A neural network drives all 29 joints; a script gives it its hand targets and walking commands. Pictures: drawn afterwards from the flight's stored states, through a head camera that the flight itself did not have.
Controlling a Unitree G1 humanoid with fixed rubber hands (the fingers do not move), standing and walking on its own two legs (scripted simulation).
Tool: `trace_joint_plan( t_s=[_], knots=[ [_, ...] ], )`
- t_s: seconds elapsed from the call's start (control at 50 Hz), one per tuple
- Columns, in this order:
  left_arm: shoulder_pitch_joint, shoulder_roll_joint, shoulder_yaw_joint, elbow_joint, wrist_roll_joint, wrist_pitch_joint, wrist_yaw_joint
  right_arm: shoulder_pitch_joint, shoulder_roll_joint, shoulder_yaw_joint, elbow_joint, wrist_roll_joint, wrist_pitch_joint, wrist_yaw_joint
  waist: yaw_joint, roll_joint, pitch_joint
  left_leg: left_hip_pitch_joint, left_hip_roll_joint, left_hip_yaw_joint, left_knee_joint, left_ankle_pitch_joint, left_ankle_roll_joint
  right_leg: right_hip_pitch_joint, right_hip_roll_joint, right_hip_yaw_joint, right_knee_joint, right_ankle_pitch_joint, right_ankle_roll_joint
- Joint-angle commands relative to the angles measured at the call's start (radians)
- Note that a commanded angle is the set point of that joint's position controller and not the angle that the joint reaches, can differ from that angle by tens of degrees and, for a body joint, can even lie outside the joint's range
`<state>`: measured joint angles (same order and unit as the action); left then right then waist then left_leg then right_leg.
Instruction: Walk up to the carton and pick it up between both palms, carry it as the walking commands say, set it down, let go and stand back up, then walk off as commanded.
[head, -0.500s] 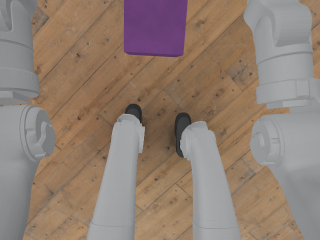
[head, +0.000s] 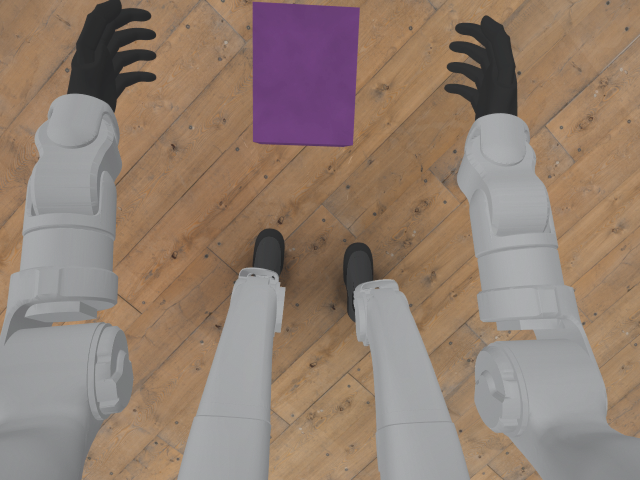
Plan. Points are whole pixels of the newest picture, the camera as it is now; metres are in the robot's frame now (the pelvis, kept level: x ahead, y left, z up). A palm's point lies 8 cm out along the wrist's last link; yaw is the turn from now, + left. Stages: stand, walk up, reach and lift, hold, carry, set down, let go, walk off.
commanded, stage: let go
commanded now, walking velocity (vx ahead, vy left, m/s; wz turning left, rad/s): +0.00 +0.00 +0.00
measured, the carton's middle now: (304, 84) +0.55 +0.05 -0.62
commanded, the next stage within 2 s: stand in 1.20 s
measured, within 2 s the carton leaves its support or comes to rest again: neither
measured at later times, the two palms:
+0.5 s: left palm (42, 289) +0.30 +0.22 -0.03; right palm out of the picture +0.32 -0.21 -0.03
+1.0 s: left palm (26, 354) +0.26 +0.22 -0.01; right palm out of the picture +0.26 -0.24 +0.00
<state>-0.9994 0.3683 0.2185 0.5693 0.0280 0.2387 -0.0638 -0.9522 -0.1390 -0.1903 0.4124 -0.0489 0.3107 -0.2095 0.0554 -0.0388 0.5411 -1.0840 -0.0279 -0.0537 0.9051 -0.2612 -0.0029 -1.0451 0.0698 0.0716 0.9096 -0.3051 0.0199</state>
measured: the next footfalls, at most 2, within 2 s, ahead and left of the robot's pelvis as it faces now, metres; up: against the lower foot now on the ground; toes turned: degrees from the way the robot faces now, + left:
none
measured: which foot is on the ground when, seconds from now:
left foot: down 0.00-1.00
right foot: down 0.00-1.00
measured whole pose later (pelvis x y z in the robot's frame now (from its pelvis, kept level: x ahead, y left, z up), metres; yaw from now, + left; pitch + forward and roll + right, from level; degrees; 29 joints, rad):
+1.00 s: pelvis +0.10 -0.01 +0.07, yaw +0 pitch -2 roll +1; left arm 0.21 0.22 0.04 0.46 0.03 0.10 -0.07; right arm 0.23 -0.21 -0.03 0.45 -0.01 0.10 0.05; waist -0.01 -0.03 0.08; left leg -0.13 -0.02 -0.05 0.44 -0.28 -0.01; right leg -0.11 0.04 0.08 0.47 -0.33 -0.02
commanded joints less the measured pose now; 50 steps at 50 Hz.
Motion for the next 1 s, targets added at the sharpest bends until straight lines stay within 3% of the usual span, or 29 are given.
trace_joint_plan(
  t_s=[0.0, 0.02, 0.06, 0.12, 0.14, 0.16, 0.2, 0.22, 0.26, 0.3, 0.32, 0.4, 0.42, 0.44, 0.48, 0.52, 0.56, 0.6, 0.64, 0.72, 0.76, 0.78, 0.8, 0.84, 0.86, 0.92, 0.96, 0.98],
  knots=[
    [-0.058, 0.166, -0.021, -0.393, -0.051, -0.013, 0.022, -0.046, -0.168, -0.009, -0.355, 0.037, -0.037, 0.002, 0.010, 0.096, -2.124, 1.126, -0.020, -0.007, 0.029, 0.812, 0.013, 0.435, 0.048, -0.082, -0.031, 0.453, 0.048],
    [0.082, 0.172, 0.000, -0.331, -0.023, -0.008, 0.026, 0.071, -0.144, 0.002, -0.343, 0.031, -0.042, 0.014, 0.037, 0.065, -2.051, 1.170, -0.009, -0.016, 0.022, 0.817, 0.016, 0.379, 0.046, -0.088, -0.049, 0.402, 0.050],
    [0.147, 0.126, -0.027, -0.427, -0.061, -0.016, 0.013, 0.149, -0.136, 0.031, -0.402, 0.065, -0.052, 0.035, 0.018, 0.076, -1.994, 1.164, 0.000, -0.024, -0.006, 0.799, 0.017, 0.401, 0.044, -0.084, -0.063, 0.392, 0.044],
    [0.318, 0.054, -0.041, -0.425, -0.061, -0.041, 0.005, 0.332, -0.071, 0.055, -0.382, 0.046, -0.086, 0.071, 0.006, 0.091, -1.878, 1.171, 0.005, -0.029, -0.042, 0.786, 0.004, 0.433, 0.035, -0.087, -0.099, 0.385, 0.037],
    [0.368, 0.053, -0.028, -0.421, -0.050, -0.056, 0.005, 0.382, -0.066, 0.058, -0.348, 0.054, -0.097, 0.079, 0.026, 0.111, -1.798, 1.157, 0.002, -0.024, -0.053, 0.800, -0.001, 0.422, 0.032, -0.084, -0.111, 0.383, 0.038],
    [0.414, 0.040, -0.030, -0.409, -0.048, -0.066, 0.006, 0.441, -0.068, 0.051, -0.332, 0.039, -0.111, 0.086, 0.010, 0.092, -1.761, 1.149, 0.005, -0.031, -0.066, 0.782, -0.002, 0.451, 0.032, -0.082, -0.128, 0.376, 0.038],
    [0.483, 0.030, -0.004, -0.358, -0.024, -0.100, 0.002, 0.498, -0.088, 0.024, -0.258, 0.006, -0.149, 0.107, 0.014, 0.102, -1.564, 1.074, 0.002, -0.025, -0.103, 0.719, -0.007, 0.420, 0.027, -0.086, -0.160, 0.327, 0.035],
    [0.574, -0.011, -0.031, -0.307, -0.034, -0.113, -0.004, 0.568, -0.085, 0.025, -0.218, -0.009, -0.168, 0.115, -0.021, 0.071, -1.466, 1.043, 0.006, -0.027, -0.119, 0.697, 0.000, 0.428, 0.028, -0.082, -0.182, 0.329, 0.026],
    [0.619, -0.037, -0.047, -0.252, -0.028, -0.146, -0.006, 0.634, -0.088, 0.050, -0.143, 0.007, -0.199, 0.132, -0.039, 0.082, -1.258, 0.916, 0.005, -0.004, -0.177, 0.531, 0.010, 0.423, 0.012, -0.074, -0.226, 0.277, 0.022],
    [0.643, -0.043, -0.049, -0.178, -0.005, -0.162, -0.009, 0.650, -0.080, 0.044, -0.040, 0.003, -0.210, 0.144, -0.030, 0.069, -1.076, 0.815, 0.008, 0.023, -0.244, 0.317, 0.005, 0.433, -0.012, -0.067, -0.290, 0.146, 0.019],
    [0.711, -0.065, -0.051, -0.137, -0.005, -0.170, -0.019, 0.709, -0.070, 0.048, -0.027, -0.006, -0.218, 0.151, -0.044, 0.033, -1.035, 0.810, 0.008, 0.037, -0.274, 0.269, 0.000, 0.484, -0.015, -0.066, -0.324, 0.124, 0.021],
    [0.824, -0.070, -0.077, -0.103, -0.005, -0.202, -0.018, 0.794, -0.071, 0.080, 0.047, -0.004, -0.252, 0.186, -0.041, 0.038, -0.819, 0.834, 0.009, 0.047, -0.367, 0.123, 0.007, 0.548, -0.033, -0.055, -0.410, 0.022, 0.013],
    [0.856, -0.066, -0.078, -0.109, 0.000, -0.212, -0.017, 0.832, -0.078, 0.083, 0.050, -0.008, -0.265, 0.192, -0.041, 0.053, -0.819, 0.863, 0.006, 0.052, -0.377, 0.129, 0.001, 0.589, -0.034, -0.056, -0.425, 0.039, 0.011],
    [0.844, -0.063, -0.091, -0.102, -0.021, -0.218, -0.016, 0.792, -0.086, 0.086, 0.018, 0.009, -0.277, 0.195, -0.048, 0.020, -0.780, 0.863, 0.000, 0.053, -0.387, 0.138, 0.012, 0.582, -0.040, -0.048, -0.439, 0.055, 0.014],
    [0.956, -0.070, -0.096, -0.158, -0.010, -0.235, -0.011, 0.916, -0.077, 0.109, -0.010, 0.021, -0.297, 0.205, -0.041, 0.042, -0.809, 0.943, -0.010, 0.053, -0.407, 0.230, 0.008, 0.693, -0.043, -0.041, -0.459, 0.172, 0.014],
    [0.951, -0.045, -0.098, -0.139, -0.014, -0.240, -0.004, 0.912, -0.101, 0.113, -0.012, 0.018, -0.306, 0.212, -0.044, 0.010, -0.759, 0.959, -0.020, 0.054, -0.428, 0.251, 0.008, 0.708, -0.045, -0.040, -0.478, 0.223, 0.017],
    [1.065, -0.058, -0.099, -0.192, -0.001, -0.251, 0.002, 1.004, -0.109, 0.123, -0.058, 0.029, -0.316, 0.221, -0.032, 0.025, -0.782, 1.013, -0.024, 0.051, -0.451, 0.332, -0.001, 0.794, -0.044, -0.035, -0.483, 0.321, 0.016],
    [1.113, -0.059, -0.111, -0.195, -0.010, -0.252, 0.004, 1.041, -0.131, 0.116, -0.091, 0.029, -0.323, 0.226, -0.051, -0.003, -0.765, 1.058, -0.027, 0.048, -0.466, 0.387, -0.006, 0.823, -0.049, -0.026, -0.497, 0.399, 0.014],
    [1.132, -0.055, -0.121, -0.233, -0.005, -0.257, 0.002, 1.071, -0.137, 0.122, -0.108, 0.039, -0.327, 0.237, -0.049, 0.023, -0.756, 1.051, -0.030, 0.055, -0.477, 0.400, -0.015, 0.861, -0.052, -0.023, -0.499, 0.461, 0.011],
    [1.181, -0.043, -0.132, -0.241, -0.003, -0.235, -0.003, 1.138, -0.144, 0.139, -0.130, 0.040, -0.302, 0.251, -0.061, -0.031, -0.682, 1.024, -0.035, 0.056, -0.493, 0.341, -0.019, 0.889, -0.052, -0.023, -0.514, 0.461, 0.025],
    [1.179, -0.044, -0.139, -0.268, -0.005, -0.221, -0.006, 1.146, -0.142, 0.142, -0.139, 0.052, -0.294, 0.261, -0.059, 0.014, -0.669, 1.060, -0.036, 0.058, -0.484, 0.323, -0.025, 0.864, -0.055, -0.022, -0.515, 0.421, 0.021],
    [1.172, -0.037, -0.142, -0.251, -0.010, -0.211, -0.005, 1.148, -0.152, 0.140, -0.122, 0.043, -0.283, 0.260, -0.062, -0.018, -0.617, 1.053, -0.037, 0.064, -0.488, 0.294, -0.023, 0.847, -0.056, -0.017, -0.528, 0.390, 0.024],
    [1.168, -0.029, -0.132, -0.267, -0.001, -0.202, -0.006, 1.147, -0.156, 0.139, -0.123, 0.049, -0.272, 0.265, -0.052, 0.021, -0.633, 1.059, -0.036, 0.062, -0.483, 0.301, -0.025, 0.856, -0.054, -0.016, -0.521, 0.395, 0.021],
    [1.175, -0.032, -0.139, -0.264, -0.011, -0.192, -0.006, 1.160, -0.168, 0.129, -0.122, 0.042, -0.262, 0.261, -0.065, 0.019, -0.611, 1.081, -0.038, 0.068, -0.477, 0.289, -0.025, 0.857, -0.050, -0.014, -0.517, 0.382, 0.021],
    [1.159, -0.031, -0.144, -0.264, -0.007, -0.187, -0.005, 1.134, -0.160, 0.132, -0.109, 0.045, -0.260, 0.262, -0.053, 0.031, -0.588, 1.072, -0.034, 0.062, -0.478, 0.280, -0.026, 0.848, -0.052, -0.016, -0.524, 0.362, 0.018],
    [1.176, -0.029, -0.135, -0.254, -0.003, -0.167, -0.002, 1.149, -0.169, 0.119, -0.095, 0.039, -0.247, 0.259, -0.064, 0.017, -0.569, 1.092, -0.039, 0.062, -0.470, 0.316, -0.028, 0.854, -0.043, -0.016, -0.517, 0.408, 0.019],
    [1.186, -0.026, -0.132, -0.235, 0.008, -0.159, 0.003, 1.136, -0.170, 0.117, -0.097, 0.038, -0.239, 0.258, -0.047, 0.023, -0.583, 1.082, -0.034, 0.051, -0.471, 0.347, -0.022, 0.877, -0.034, -0.024, -0.505, 0.434, 0.016],
    [1.192, -0.031, -0.141, -0.231, -0.002, -0.156, 0.002, 1.142, -0.174, 0.111, -0.097, 0.035, -0.237, 0.255, -0.061, 0.012, -0.580, 1.082, -0.031, 0.055, -0.474, 0.342, -0.019, 0.882, -0.032, -0.027, -0.502, 0.440, 0.019]
  ],
)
